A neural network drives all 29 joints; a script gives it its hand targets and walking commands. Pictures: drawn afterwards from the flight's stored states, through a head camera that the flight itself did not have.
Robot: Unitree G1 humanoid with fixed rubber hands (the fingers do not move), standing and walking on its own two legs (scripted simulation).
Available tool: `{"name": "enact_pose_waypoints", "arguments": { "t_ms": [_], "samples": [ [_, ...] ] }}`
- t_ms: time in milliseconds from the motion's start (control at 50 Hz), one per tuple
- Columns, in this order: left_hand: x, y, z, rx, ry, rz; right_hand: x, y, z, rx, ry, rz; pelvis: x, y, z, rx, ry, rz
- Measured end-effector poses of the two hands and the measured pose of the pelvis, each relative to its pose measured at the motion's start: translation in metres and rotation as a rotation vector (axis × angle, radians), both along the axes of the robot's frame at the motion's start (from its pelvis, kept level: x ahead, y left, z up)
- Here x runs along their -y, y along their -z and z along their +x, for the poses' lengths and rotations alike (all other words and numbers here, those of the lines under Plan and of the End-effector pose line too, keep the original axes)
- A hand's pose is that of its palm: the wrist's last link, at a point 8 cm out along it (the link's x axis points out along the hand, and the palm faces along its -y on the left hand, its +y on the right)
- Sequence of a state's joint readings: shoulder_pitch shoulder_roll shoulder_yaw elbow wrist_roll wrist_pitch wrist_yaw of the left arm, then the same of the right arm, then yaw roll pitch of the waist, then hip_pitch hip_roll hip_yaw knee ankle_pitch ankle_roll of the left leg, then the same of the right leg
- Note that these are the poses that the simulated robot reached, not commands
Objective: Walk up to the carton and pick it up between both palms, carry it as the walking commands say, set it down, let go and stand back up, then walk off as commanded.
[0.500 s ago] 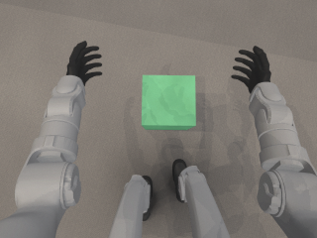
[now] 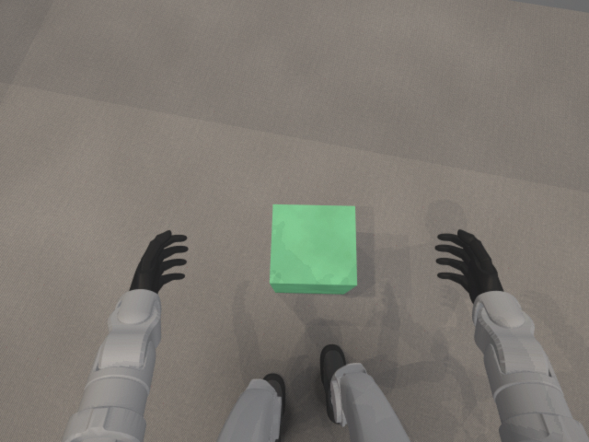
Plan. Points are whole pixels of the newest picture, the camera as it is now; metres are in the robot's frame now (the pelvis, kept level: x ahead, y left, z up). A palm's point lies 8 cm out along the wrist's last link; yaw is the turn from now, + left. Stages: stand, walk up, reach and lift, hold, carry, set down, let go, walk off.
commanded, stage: let go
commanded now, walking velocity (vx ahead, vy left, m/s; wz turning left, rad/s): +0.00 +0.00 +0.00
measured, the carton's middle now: (311, 253) +0.47 -0.04 -0.59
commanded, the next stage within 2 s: stand in 0.84 s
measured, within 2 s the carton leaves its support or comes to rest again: neither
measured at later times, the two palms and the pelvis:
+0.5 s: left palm (89, 393) +0.21 +0.24 -0.02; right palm (526, 383) +0.20 -0.23 -0.01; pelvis +0.05 +0.01 +0.05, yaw +0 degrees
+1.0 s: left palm (79, 416) +0.19 +0.25 -0.03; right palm (548, 410) +0.17 -0.26 -0.04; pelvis +0.05 +0.00 +0.05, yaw +0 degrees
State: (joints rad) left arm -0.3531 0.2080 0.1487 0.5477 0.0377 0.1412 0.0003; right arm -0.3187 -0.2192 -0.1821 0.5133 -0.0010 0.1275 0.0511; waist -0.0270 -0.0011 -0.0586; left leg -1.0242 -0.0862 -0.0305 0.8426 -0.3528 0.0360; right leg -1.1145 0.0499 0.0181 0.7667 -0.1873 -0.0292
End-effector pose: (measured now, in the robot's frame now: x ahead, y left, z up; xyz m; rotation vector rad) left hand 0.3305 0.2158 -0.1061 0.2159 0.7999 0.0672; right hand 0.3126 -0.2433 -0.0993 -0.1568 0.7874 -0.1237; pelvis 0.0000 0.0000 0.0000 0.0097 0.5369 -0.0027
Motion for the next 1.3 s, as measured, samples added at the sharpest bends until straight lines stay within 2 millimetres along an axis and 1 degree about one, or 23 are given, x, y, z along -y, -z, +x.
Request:
{"name": "enact_pose_waypoints", "arguments": {
  "t_ms": [60,120,180,240,300,360,420,480,540,600,660,760,840,900,940,1020,1120,1200,1300],
  "samples": [
    [-0.006,-0.029,-0.01,0.031,-0.003,-0.011,0.006,-0.027,-0.017,0.021,0.007,0.004,-0.001,-0.012,0.006,0.099,0.006,-0.002],
    [-0.006,-0.049,-0.018,0.049,-0.003,-0.036,0.004,-0.04,-0.036,0.012,0.01,0.016,-0.002,-0.021,0.014,0.185,0.006,-0.005],
    [-0.003,-0.057,-0.034,0.04,0.004,-0.052,-0.006,-0.045,-0.058,-0.017,0.005,0.04,-0.002,-0.029,0.024,0.253,0.008,-0.009],
    [0.001,-0.06,-0.056,0.014,0.004,-0.062,-0.019,-0.047,-0.078,-0.038,-0.001,0.06,-0.003,-0.036,0.034,0.311,0.008,-0.015],
    [0.001,-0.06,-0.079,-0.017,-0.008,-0.066,-0.028,-0.052,-0.093,-0.048,-0.003,0.067,-0.003,-0.042,0.041,0.36,0.005,-0.02],
    [-0.001,-0.064,-0.097,-0.03,-0.018,-0.062,-0.03,-0.06,-0.101,-0.043,-0.006,0.053,-0.004,-0.047,0.046,0.403,-0.001,-0.025],
    [-0.007,-0.072,-0.111,-0.014,-0.032,-0.05,-0.025,-0.072,-0.106,-0.027,-0.013,0.025,-0.005,-0.051,0.051,0.441,-0.008,-0.027],
    [-0.016,-0.082,-0.119,0.019,-0.046,-0.035,-0.019,-0.084,-0.108,-0.006,-0.024,0.0,-0.006,-0.054,0.055,0.476,-0.014,-0.028],
    [-0.026,-0.089,-0.125,0.035,-0.054,-0.031,-0.014,-0.089,-0.108,0.003,-0.034,-0.012,-0.008,-0.055,0.054,0.515,-0.019,-0.029],
    [-0.031,-0.093,-0.129,0.026,-0.055,-0.033,-0.014,-0.09,-0.107,0.006,-0.047,-0.007,-0.01,-0.056,0.051,0.553,-0.017,-0.031],
    [-0.032,-0.095,-0.133,0.007,-0.046,-0.031,-0.018,-0.087,-0.109,0.002,-0.058,0.011,-0.011,-0.055,0.047,0.586,-0.011,-0.032],
    [-0.025,-0.095,-0.136,-0.03,-0.018,-0.024,-0.026,-0.076,-0.12,-0.038,-0.06,0.043,-0.011,-0.053,0.041,0.624,-0.007,-0.029],
    [-0.018,-0.094,-0.136,-0.036,-0.006,-0.015,-0.024,-0.069,-0.131,-0.086,-0.053,0.044,-0.007,-0.053,0.039,0.634,0.002,-0.027],
    [-0.014,-0.093,-0.135,-0.017,-0.014,-0.008,-0.015,-0.069,-0.134,-0.107,-0.047,0.016,-0.003,-0.052,0.039,0.626,0.009,-0.026],
    [-0.018,-0.086,-0.137,-0.033,-0.014,0.024,-0.004,-0.065,-0.135,-0.118,-0.039,-0.027,0.001,-0.051,0.041,0.598,0.0,-0.021],
    [-0.037,-0.074,-0.147,-0.102,-0.052,0.084,0.023,-0.061,-0.141,-0.155,-0.024,-0.111,0.004,-0.051,0.05,0.568,-0.008,-0.014],
    [-0.06,-0.068,-0.159,-0.164,-0.092,0.13,0.049,-0.061,-0.148,-0.199,0.005,-0.172,0.005,-0.052,0.062,0.551,-0.012,-0.016],
    [-0.07,-0.066,-0.162,-0.201,-0.109,0.152,0.056,-0.059,-0.147,-0.223,0.016,-0.189,0.005,-0.052,0.067,0.548,-0.013,-0.017],
    [-0.073,-0.067,-0.162,-0.216,-0.113,0.16,0.052,-0.056,-0.142,-0.224,0.01,-0.182,0.004,-0.054,0.071,0.553,-0.013,-0.016]
  ]
}}
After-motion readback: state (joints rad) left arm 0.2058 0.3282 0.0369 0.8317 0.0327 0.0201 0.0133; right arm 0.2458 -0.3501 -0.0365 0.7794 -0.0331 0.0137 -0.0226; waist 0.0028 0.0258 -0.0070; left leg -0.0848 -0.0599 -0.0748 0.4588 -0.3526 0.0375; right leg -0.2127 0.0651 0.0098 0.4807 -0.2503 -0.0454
